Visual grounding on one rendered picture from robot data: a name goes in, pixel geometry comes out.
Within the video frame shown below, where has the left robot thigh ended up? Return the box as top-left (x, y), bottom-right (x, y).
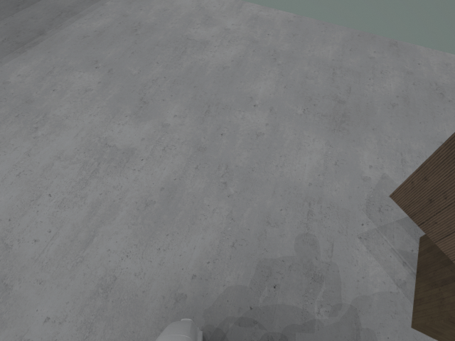
top-left (156, 321), bottom-right (203, 341)

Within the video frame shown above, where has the cupboard door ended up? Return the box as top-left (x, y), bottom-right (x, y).
top-left (390, 132), bottom-right (455, 263)

